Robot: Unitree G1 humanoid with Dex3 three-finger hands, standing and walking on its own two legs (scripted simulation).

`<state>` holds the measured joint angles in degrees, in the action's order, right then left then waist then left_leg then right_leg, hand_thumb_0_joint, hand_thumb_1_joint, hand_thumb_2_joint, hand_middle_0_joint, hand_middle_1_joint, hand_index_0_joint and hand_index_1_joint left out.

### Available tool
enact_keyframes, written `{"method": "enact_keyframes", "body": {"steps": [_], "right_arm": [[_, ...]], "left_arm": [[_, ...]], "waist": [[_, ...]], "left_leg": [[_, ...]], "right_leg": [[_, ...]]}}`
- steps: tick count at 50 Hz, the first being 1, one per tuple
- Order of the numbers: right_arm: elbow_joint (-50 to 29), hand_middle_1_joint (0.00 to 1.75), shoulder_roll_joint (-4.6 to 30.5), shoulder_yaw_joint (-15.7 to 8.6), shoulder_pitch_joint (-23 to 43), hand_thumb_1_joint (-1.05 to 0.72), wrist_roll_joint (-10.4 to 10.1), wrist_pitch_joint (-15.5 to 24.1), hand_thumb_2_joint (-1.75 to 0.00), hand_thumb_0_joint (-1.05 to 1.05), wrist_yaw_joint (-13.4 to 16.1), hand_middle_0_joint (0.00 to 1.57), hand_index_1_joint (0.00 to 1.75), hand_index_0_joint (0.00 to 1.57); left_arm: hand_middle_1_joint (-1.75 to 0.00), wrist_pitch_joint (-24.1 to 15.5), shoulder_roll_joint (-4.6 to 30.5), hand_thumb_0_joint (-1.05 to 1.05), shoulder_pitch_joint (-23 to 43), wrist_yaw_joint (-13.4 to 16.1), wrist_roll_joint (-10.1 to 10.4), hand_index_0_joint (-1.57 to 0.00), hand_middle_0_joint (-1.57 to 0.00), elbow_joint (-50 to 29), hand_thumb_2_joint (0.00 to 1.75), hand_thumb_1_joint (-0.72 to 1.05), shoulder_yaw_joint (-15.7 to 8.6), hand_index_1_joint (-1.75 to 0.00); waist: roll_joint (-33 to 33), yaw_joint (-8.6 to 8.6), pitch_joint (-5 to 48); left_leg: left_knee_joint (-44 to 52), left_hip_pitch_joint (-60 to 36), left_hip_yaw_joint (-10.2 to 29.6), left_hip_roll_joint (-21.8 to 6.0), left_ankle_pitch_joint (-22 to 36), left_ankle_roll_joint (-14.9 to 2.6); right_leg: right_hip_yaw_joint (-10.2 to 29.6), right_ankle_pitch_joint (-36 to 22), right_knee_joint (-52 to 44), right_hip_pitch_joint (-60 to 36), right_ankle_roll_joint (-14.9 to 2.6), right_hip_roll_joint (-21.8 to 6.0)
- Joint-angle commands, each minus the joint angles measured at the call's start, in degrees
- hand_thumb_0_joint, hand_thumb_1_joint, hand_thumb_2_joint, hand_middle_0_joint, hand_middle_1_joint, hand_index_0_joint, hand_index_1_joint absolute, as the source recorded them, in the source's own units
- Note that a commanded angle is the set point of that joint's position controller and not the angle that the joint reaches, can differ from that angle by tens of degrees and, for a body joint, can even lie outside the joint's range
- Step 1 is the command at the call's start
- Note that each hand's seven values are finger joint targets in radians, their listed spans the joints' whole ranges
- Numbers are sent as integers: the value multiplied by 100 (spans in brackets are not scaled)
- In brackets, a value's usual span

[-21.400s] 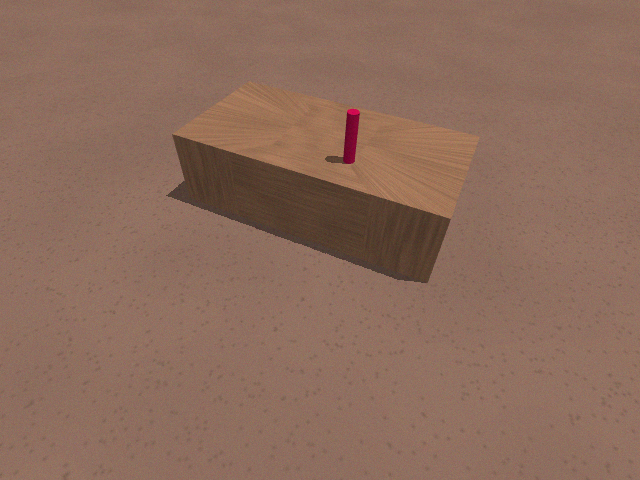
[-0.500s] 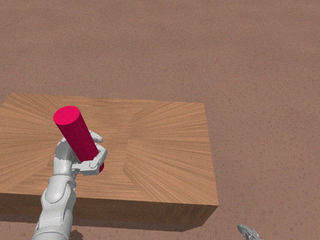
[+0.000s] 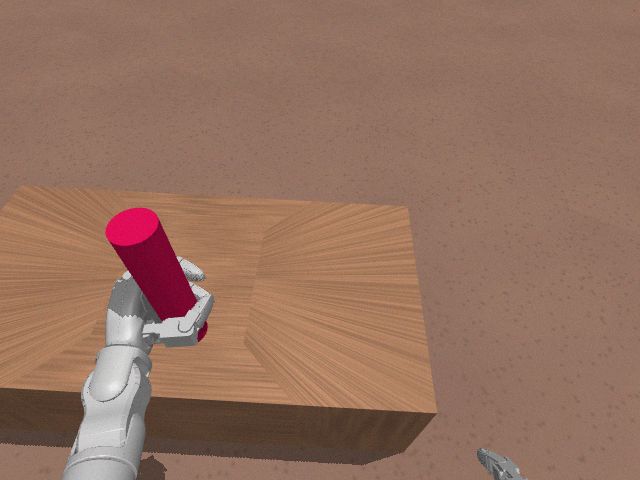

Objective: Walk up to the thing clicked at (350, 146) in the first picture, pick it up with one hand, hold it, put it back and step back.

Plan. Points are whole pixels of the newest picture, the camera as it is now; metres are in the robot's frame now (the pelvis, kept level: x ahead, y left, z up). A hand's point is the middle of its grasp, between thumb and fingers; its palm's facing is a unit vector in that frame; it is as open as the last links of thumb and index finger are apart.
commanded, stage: hold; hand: left
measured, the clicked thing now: (166, 287) +0.34 +0.19 +0.09
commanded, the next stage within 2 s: crouch in 1.04 s
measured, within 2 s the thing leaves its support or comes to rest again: neither
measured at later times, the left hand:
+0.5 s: hand (187, 304) +0.34 +0.17 +0.05, palm faces +0.04 -1.00 +0.02, open 6.2 cm
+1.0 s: hand (186, 307) +0.33 +0.17 +0.06, palm faces +0.05 -1.00 +0.02, open 6.3 cm
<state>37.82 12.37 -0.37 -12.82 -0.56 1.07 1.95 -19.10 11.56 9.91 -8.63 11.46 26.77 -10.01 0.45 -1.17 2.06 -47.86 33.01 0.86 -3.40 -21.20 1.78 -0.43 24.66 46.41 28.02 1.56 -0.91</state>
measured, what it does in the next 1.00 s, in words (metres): stands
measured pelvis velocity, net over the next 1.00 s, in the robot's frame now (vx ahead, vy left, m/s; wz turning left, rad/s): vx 0.00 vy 0.00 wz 0.00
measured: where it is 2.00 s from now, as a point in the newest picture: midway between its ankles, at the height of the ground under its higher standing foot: outside the picture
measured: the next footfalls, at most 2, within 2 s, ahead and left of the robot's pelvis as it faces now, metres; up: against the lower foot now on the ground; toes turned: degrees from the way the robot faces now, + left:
none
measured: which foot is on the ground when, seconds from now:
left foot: down 0.00-1.00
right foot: down 0.00-1.00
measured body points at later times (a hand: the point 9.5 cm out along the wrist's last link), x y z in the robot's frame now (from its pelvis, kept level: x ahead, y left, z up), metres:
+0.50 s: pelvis +0.00 +0.00 +0.00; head +0.04 +0.01 +0.45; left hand +0.33 +0.23 +0.05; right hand +0.13 -0.24 -0.11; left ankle +0.03 +0.14 -0.70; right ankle -0.01 -0.14 -0.70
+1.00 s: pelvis +0.00 +0.00 +0.00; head +0.03 +0.01 +0.45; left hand +0.32 +0.23 +0.06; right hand +0.13 -0.24 -0.11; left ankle +0.03 +0.14 -0.70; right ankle -0.01 -0.14 -0.70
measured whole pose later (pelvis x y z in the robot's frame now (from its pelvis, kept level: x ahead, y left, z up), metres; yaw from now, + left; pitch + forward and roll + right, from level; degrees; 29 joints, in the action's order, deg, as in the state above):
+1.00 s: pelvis +0.00 +0.00 +0.00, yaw +0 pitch +6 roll -1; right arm 38.1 12.4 -0.4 -13.2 -0.5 0.9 1.6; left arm -19.9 11.3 10.1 -7.4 10.8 27.2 -9.1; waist 0.4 -1.1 1.7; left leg -47.5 32.6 0.9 -3.2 -20.7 1.6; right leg -0.4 24.1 45.9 27.5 1.7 -1.1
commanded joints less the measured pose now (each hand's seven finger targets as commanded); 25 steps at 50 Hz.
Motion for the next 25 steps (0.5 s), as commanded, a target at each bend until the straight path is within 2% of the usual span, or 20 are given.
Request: {"method": "enact_keyframes", "body": {"steps": [1,2,3,4,5,6,8,9,10,11,12,13,16,18,19,20,21,22,24,25], "right_arm": [[-727,30,833,-298,164,-89,-41,236,-90,0,64,20,30,20],[-710,30,843,-314,119,-89,-33,231,-90,0,64,20,30,20],[-712,30,826,-308,113,-90,-33,230,-90,0,59,20,30,20],[-751,30,821,-291,151,-90,-45,221,-90,0,60,20,30,20],[-747,30,817,-288,119,-90,-42,236,-90,0,69,20,30,20],[-701,30,792,-279,100,-90,-36,230,-90,0,75,20,30,20],[-684,30,832,-310,73,-90,-26,247,-90,0,57,20,30,20],[-685,30,802,-299,72,-90,-34,216,-90,0,60,20,30,20],[-695,30,793,-287,95,-90,-19,199,-90,0,63,20,30,20],[-696,30,813,-302,106,-89,-20,214,-90,0,56,20,30,20],[-691,30,825,-311,87,-90,-27,218,-90,0,43,20,30,20],[-711,30,791,-293,139,-90,-28,195,-90,0,43,20,30,20],[-721,30,800,-299,123,-90,-16,191,-90,0,36,20,30,20],[-730,30,826,-317,136,-90,-27,184,-90,0,45,20,30,20],[-726,30,823,-324,91,-90,-28,177,-90,0,37,20,30,20],[-727,30,807,-304,88,-90,-28,190,-90,0,27,20,30,20],[-684,30,809,-310,54,-90,-19,186,-90,0,37,20,30,20],[-694,30,832,-318,51,-90,-22,198,-90,0,17,20,30,20],[-666,30,822,-325,-5,-90,-17,187,-90,0,6,20,30,20],[-646,30,801,-307,4,-90,-15,184,-90,0,14,20,30,20]], "left_arm": [[-148,-428,614,0,1491,-66,101,-138,-136,-1165,132,50,-132,-147],[-147,-464,803,0,1643,-43,95,-138,-136,-1446,132,53,-254,-146],[-147,-461,772,0,1604,-40,96,-139,-137,-1450,131,51,-232,-146],[-146,-455,778,0,1640,-20,103,-137,-135,-1482,130,51,-227,-145],[-146,-453,698,0,1660,-10,88,-137,-136,-1488,130,50,-122,-146],[-146,-435,702,0,1535,8,80,-137,-135,-1344,131,49,-174,-145],[-145,-429,642,0,1683,15,78,-136,-135,-1411,130,50,-104,-144],[-145,-439,767,0,1654,44,70,-135,-134,-1494,131,51,-230,-144],[-144,-430,702,0,1587,43,43,-135,-134,-1268,130,51,-182,-144],[-146,-419,645,0,1592,50,43,-137,-135,-1231,132,52,-142,-146],[-147,-447,779,0,1702,69,46,-138,-137,-1367,133,53,-241,-147],[-147,-470,903,0,1753,93,28,-138,-136,-1419,132,50,-369,-146],[-147,-463,675,0,1529,55,31,-138,-136,-1234,132,52,-169,-146],[-147,-432,692,0,1402,26,48,-138,-136,-1068,132,52,-226,-146],[-146,-449,727,0,1539,13,62,-137,-136,-1294,133,52,-217,-146],[-147,-455,669,0,1604,-1,60,-137,-135,-1383,133,50,-114,-146],[-147,-457,739,0,1584,6,59,-137,-136,-1348,132,51,-193,-146],[-146,-454,623,0,1533,-6,59,-137,-135,-1319,132,50,-89,-146],[-145,-471,681,0,1745,23,60,-136,-134,-1491,131,50,-110,-144],[-145,-457,685,0,1714,40,63,-136,-134,-1301,131,50,-171,-145]], "waist": [[77,-70,1420],[188,-31,1683],[191,-2,1736],[150,-6,1660],[58,-66,1695],[59,-48,1638],[-2,-98,1638],[119,19,1712],[57,-60,1528],[1,-65,1465],[48,-31,1597],[177,48,1520],[114,-22,1553],[-22,-26,1518],[-11,-47,1630],[105,-52,1682],[101,-46,1803],[91,-78,1751],[168,-61,1872],[110,-77,1724]], "left_leg": [[606,-1127,-128,166,1211,-175],[588,-1239,-111,163,1350,-175],[571,-1269,-102,166,1433,-178],[579,-1238,-130,176,1393,-175],[564,-1273,-137,175,1414,-185],[521,-1213,-149,183,1486,-196],[555,-1235,-104,150,1458,-200],[546,-1236,-136,177,1531,-192],[556,-1169,-134,180,1391,-197],[582,-1127,-119,166,1296,-197],[586,-1179,-109,160,1404,-194],[604,-1108,-134,186,1268,-171],[578,-1148,-122,169,1402,-178],[543,-1087,-141,178,1413,-194],[538,-1129,-128,178,1428,-206],[530,-1219,-144,176,1499,-202],[479,-1254,-138,178,1630,-211],[498,-1321,-106,148,1706,-200],[466,-1395,-95,137,1920,-198],[459,-1293,-97,148,1858,-203]], "right_leg": [[-157,-1605,-675,-138,-161,162],[-164,-1711,-653,-239,-165,160],[-171,-1769,-652,-272,-160,159],[-150,-1771,-683,-281,-156,156],[-141,-1827,-690,-337,-139,148],[-131,-1927,-692,-323,-123,143],[-164,-1852,-663,-242,-143,167],[-148,-1904,-682,-311,-145,147],[-146,-1784,-720,-246,-133,144],[-158,-1696,-709,-230,-140,148],[-163,-1790,-675,-301,-147,149],[-146,-1652,-708,-304,-162,137],[-158,-1782,-654,-316,-159,153],[-148,-1829,-692,-291,-145,149],[-143,-1856,-695,-342,-138,141],[-132,-1924,-673,-328,-140,136],[-135,-2038,-657,-355,-125,138],[-165,-2048,-614,-293,-143,160],[-178,-2215,-583,-316,-140,163],[-174,-2181,-613,-288,-131,156]]}}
